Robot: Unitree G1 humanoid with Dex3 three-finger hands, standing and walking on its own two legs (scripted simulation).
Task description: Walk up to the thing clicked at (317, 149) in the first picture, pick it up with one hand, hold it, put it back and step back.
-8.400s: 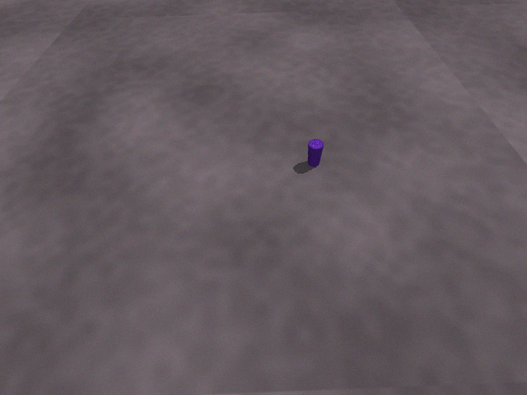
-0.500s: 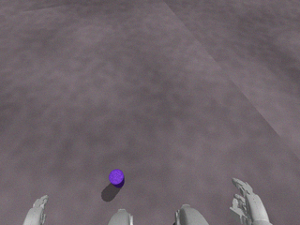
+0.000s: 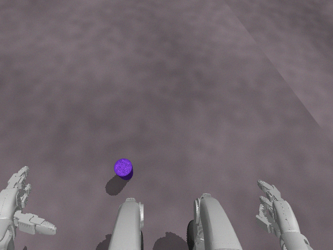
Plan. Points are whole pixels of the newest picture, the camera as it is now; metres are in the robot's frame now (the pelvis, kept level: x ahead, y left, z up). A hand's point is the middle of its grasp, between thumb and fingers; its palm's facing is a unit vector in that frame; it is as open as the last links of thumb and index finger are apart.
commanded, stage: go down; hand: left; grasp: from the side
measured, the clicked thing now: (125, 170) +0.41 +0.18 -0.54
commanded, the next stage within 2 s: approach in 1.80 s
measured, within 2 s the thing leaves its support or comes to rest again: neither
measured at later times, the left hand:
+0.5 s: hand (45, 180) +0.30 +0.35 -0.16, palm faces +0.14 -0.97 -0.20, open 17.3 cm
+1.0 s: hand (45, 173) +0.33 +0.37 -0.20, palm faces +0.13 -0.98 -0.15, open 17.2 cm
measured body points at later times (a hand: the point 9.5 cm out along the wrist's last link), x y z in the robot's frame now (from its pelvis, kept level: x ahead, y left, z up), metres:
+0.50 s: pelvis -0.04 +0.00 -0.12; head +0.15 +0.03 +0.29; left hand +0.29 +0.40 -0.15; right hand +0.12 -0.28 -0.23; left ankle +0.03 +0.13 -0.58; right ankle +0.05 -0.14 -0.58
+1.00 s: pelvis -0.05 +0.00 -0.19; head +0.14 +0.04 +0.21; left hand +0.32 +0.42 -0.19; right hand +0.10 -0.28 -0.29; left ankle +0.03 +0.13 -0.58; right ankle +0.05 -0.14 -0.58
